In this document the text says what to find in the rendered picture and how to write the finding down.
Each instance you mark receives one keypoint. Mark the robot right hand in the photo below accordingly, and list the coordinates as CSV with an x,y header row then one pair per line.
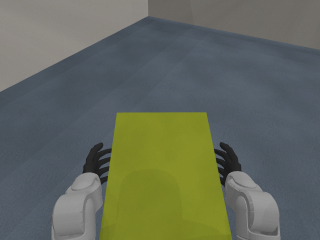
x,y
231,163

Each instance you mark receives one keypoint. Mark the robot left hand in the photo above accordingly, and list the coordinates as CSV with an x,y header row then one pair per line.
x,y
93,163

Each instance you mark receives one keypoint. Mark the left robot forearm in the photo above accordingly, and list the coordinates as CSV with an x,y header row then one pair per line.
x,y
74,213

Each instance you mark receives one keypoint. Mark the right robot forearm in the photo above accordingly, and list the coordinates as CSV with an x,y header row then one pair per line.
x,y
256,212

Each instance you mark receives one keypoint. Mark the carton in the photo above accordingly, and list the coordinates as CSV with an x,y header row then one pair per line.
x,y
163,180

